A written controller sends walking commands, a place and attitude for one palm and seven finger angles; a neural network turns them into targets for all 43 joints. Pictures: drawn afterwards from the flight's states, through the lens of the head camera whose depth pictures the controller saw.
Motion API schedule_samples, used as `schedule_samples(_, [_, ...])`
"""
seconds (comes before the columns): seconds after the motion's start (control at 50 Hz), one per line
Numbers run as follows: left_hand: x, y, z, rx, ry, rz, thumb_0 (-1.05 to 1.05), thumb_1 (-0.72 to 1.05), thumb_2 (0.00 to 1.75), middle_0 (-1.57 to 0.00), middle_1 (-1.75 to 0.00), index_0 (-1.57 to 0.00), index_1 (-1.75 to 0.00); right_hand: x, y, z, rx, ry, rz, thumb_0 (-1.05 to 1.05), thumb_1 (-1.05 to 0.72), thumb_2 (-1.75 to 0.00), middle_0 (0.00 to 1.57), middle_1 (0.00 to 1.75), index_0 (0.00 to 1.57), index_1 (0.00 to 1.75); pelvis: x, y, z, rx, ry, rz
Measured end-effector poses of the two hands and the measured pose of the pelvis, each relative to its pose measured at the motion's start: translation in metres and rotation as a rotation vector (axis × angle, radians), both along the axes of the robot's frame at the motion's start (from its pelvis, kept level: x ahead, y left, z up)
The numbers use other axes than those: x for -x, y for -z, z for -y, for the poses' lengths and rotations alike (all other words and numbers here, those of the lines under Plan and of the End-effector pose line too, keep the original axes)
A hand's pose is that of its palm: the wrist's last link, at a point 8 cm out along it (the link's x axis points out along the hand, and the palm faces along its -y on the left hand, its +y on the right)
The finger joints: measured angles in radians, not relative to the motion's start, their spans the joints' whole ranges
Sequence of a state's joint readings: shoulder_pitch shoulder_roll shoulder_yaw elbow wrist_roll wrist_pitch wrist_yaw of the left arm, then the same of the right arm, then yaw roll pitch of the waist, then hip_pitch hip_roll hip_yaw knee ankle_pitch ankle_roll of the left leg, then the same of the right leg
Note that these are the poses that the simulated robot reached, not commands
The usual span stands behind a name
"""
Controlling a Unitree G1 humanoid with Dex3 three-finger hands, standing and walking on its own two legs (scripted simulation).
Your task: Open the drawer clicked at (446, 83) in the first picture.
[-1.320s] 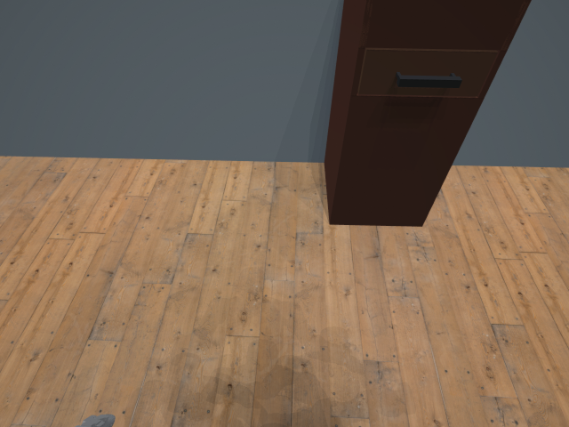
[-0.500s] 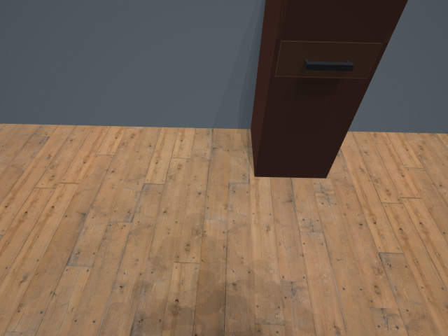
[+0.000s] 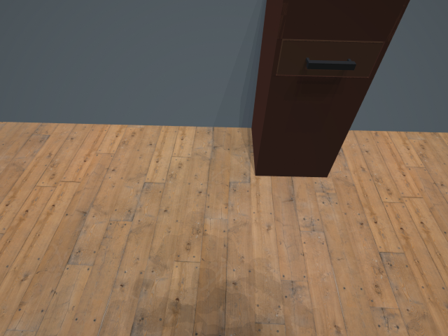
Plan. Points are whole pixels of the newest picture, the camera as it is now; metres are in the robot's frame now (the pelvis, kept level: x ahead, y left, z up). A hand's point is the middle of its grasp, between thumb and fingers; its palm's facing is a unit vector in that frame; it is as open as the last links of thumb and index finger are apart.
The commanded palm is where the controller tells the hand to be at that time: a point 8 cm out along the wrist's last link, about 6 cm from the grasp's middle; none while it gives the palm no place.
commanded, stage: look at it before walking up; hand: left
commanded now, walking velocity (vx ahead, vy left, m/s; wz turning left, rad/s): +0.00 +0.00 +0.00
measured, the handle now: (329, 62) +1.11 -0.36 -0.04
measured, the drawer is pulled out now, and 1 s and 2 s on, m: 0.00 0.00 0.00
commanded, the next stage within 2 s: walk to a spot facing it in 0.12 s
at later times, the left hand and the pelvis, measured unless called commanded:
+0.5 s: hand out of the picture +0.07 +0.21 -0.17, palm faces -0.11 -0.95 -0.29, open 7.4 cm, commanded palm none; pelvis -0.01 -0.01 -0.01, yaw -6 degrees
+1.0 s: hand out of the picture +0.09 +0.18 -0.17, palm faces -0.30 -0.92 -0.24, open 7.4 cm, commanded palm none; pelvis -0.03 +0.00 -0.01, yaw -22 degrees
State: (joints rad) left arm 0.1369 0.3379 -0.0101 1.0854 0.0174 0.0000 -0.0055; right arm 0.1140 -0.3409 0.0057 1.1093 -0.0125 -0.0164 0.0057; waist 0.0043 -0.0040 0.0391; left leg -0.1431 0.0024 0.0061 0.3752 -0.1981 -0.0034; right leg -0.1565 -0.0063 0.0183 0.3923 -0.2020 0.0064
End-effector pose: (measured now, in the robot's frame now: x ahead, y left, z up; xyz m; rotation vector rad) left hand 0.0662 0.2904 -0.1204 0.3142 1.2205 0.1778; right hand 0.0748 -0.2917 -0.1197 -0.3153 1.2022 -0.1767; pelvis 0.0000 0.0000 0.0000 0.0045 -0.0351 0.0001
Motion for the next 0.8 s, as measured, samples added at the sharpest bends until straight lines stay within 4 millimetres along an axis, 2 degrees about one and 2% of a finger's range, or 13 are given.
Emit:
schedule_samples(0.3, [-0.003,-0.002,0.001,-0.008,-0.005,-0.004,0.0,0.91,0.9,-0.21,-0.3,-0.2,-0.3,-0.008,0.0,0.003,0.002,0.002,0.012,0.01,-0.9,-0.9,0.2,0.3,0.2,0.3,-0.004,0.0,0.003,-0.001,0.011,0.003])
schedule_samples(0.38, [-0.003,0.004,0.008,-0.004,0.006,-0.024,0.0,0.91,0.9,-0.2,-0.3,-0.2,-0.3,-0.005,0.004,-0.001,-0.007,0.036,0.033,0.01,-0.9,-0.9,0.2,0.3,0.2,0.29,-0.001,0.003,0.003,-0.004,0.048,-0.005])
schedule_samples(0.52, [0.0,0.022,0.038,0.043,0.065,-0.067,0.0,0.91,0.9,-0.2,-0.3,-0.2,-0.3,0.025,0.026,-0.013,-0.071,0.128,0.039,0.01,-0.9,-0.9,0.2,0.3,0.2,0.29,0.009,0.016,0.011,-0.03,0.127,-0.011])
schedule_samples(0.64, [0.007,0.031,0.07,0.056,0.099,-0.061,0.0,0.91,0.9,-0.2,-0.3,-0.2,-0.3,0.054,0.053,-0.006,-0.121,0.202,0.003,0.01,-0.9,-0.9,0.2,0.3,0.2,0.3,0.018,0.031,0.026,-0.022,0.182,-0.006])
schedule_samples(0.72, [0.016,0.023,0.084,0.074,0.108,-0.093,0.0,0.91,0.9,-0.2,-0.3,-0.2,-0.3,0.067,0.044,-0.004,-0.126,0.237,-0.017,0.01,-0.91,-0.9,0.2,0.3,0.2,0.29,0.023,0.02,0.027,-0.021,0.217,-0.024])
schedule_samples(0.8, [0.012,0.017,0.089,0.087,0.143,-0.111,0.0,0.91,0.9,-0.21,-0.3,-0.2,-0.3,0.077,0.03,-0.002,-0.111,0.283,-0.001,0.01,-0.91,-0.9,0.2,0.3,0.2,0.29,0.024,0.01,0.025,-0.032,0.261,-0.046])
